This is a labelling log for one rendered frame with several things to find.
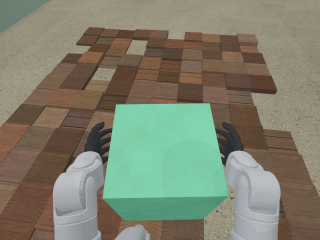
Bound robot left forearm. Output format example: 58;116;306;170
53;151;105;240

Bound robot right forearm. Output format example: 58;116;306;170
225;150;281;240

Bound left robot hand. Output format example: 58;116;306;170
84;122;113;164

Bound right robot hand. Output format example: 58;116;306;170
215;122;244;167

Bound robot left thigh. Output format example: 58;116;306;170
114;226;151;240

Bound carton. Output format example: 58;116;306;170
102;103;229;221

